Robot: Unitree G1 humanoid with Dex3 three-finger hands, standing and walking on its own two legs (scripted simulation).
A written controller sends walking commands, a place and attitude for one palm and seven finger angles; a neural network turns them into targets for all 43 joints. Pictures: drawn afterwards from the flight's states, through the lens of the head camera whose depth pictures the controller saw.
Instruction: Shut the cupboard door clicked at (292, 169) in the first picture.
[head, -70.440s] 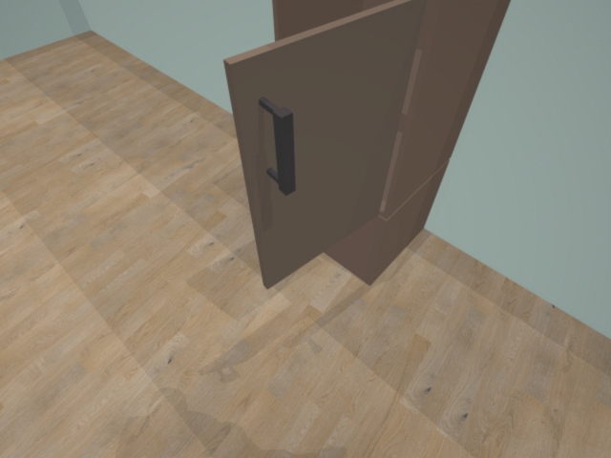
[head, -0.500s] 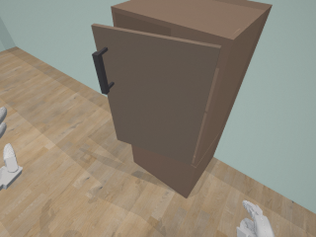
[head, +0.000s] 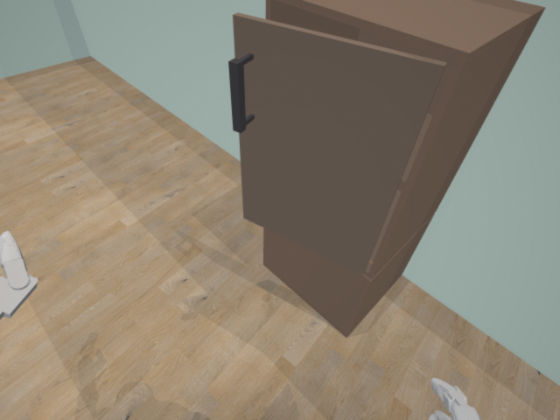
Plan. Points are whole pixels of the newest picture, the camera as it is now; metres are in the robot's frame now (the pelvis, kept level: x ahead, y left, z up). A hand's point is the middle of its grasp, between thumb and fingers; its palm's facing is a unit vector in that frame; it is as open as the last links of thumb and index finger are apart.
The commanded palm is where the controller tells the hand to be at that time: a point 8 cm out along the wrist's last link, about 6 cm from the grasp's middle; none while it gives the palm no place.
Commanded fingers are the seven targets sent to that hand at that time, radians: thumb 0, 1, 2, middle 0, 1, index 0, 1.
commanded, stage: step back with the hand held close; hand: left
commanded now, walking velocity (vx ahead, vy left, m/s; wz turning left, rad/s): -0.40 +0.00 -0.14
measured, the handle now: (243, 94) +0.72 +0.14 +0.12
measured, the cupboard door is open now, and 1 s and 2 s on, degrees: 15 15 15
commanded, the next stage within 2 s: stop stepping back and stand still in 0.22 s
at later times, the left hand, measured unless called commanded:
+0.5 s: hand (41, 350) +0.13 +0.22 +0.19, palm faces +0.23 -0.83 -0.51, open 7.4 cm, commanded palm +0.09 +0.27 +0.20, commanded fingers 0.00 0.90 0.90 -0.20 -0.30 -0.20 -0.30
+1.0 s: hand out of the picture +0.06 +0.27 +0.22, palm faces +0.28 -0.82 -0.50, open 7.4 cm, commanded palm +0.04 +0.32 +0.20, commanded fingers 0.00 0.90 0.90 -0.20 -0.30 -0.20 -0.30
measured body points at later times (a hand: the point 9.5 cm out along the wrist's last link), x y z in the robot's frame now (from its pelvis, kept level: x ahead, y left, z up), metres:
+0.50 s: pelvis -0.10 +0.00 +0.01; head -0.11 +0.02 +0.46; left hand +0.11 +0.26 +0.22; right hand +0.01 -0.27 -0.06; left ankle +0.04 +0.10 -0.72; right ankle -0.18 -0.11 -0.72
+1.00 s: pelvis -0.15 +0.05 +0.01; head -0.18 +0.06 +0.46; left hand +0.04 +0.31 +0.25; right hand -0.04 -0.19 -0.08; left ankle -0.06 +0.13 -0.67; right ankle -0.20 -0.02 -0.72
